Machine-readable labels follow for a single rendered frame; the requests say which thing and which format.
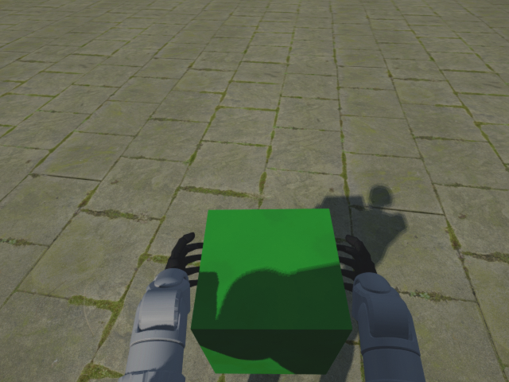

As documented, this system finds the left robot hand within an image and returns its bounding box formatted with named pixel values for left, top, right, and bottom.
left=165, top=232, right=204, bottom=287

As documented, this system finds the robot left forearm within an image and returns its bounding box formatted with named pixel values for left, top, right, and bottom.
left=118, top=268, right=190, bottom=382

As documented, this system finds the robot right forearm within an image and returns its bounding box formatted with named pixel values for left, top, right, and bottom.
left=352, top=272, right=425, bottom=382

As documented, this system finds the carton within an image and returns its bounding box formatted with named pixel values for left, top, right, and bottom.
left=191, top=209, right=352, bottom=375

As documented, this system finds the right robot hand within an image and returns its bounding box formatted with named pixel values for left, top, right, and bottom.
left=336, top=235, right=377, bottom=292

